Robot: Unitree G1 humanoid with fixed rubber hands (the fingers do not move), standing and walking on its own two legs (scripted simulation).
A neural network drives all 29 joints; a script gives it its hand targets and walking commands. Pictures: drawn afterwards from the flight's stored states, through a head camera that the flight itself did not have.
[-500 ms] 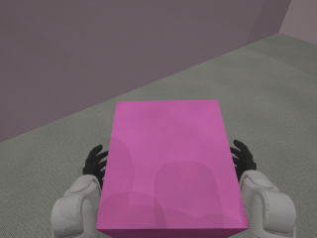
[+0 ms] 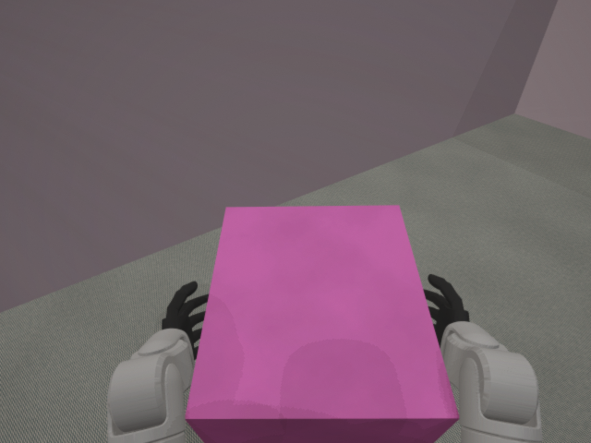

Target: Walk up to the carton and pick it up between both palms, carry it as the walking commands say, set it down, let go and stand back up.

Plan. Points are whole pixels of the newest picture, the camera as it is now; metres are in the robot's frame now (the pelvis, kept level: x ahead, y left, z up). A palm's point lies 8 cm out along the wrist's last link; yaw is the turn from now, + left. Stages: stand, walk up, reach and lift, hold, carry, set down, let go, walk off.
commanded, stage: carry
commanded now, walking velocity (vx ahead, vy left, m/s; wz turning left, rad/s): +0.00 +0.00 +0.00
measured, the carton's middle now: (313, 337) +0.29 +0.00 +0.04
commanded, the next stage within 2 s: none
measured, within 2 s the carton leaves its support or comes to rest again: neither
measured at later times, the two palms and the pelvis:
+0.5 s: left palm (182, 342) +0.27 +0.17 +0.07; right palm (441, 337) +0.27 -0.16 +0.07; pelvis +0.01 +0.00 +0.00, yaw +1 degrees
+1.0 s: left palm (179, 392) +0.21 +0.16 +0.06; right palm (461, 388) +0.21 -0.17 +0.06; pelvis -0.05 +0.00 +0.00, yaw +0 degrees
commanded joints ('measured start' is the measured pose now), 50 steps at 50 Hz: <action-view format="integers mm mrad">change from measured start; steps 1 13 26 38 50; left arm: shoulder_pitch -513 -526 -451 -538 -510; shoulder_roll -736 -783 -680 -702 -708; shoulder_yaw -745 -779 -660 -700 -676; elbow -16 -208 17 -32 6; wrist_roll -310 -349 -216 -257 -242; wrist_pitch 26 -22 -64 -92 -126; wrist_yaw -225 -207 -198 -201 -194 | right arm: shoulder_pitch -444 -504 -391 -461 -450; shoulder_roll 754 848 730 744 768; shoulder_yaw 693 780 629 657 650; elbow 26 -222 37 1 40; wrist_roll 289 364 216 248 249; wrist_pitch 37 -1 -39 -79 -106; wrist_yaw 216 209 206 213 211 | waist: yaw -20 -11 -20 -16 -15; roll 14 -60 -2 12 18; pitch -137 -308 -237 -146 -187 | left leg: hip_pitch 24 70 179 117 94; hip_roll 80 73 129 161 144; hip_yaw -49 -55 -107 -167 -174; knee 1 75 31 -88 -119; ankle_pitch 483 558 616 363 180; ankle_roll -10 18 25 39 30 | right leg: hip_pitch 147 258 112 18 19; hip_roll -146 -103 -84 -101 -102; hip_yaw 83 71 75 112 127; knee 45 73 -33 -23 -52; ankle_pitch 961 950 606 187 129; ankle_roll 6 -14 1 -20 -20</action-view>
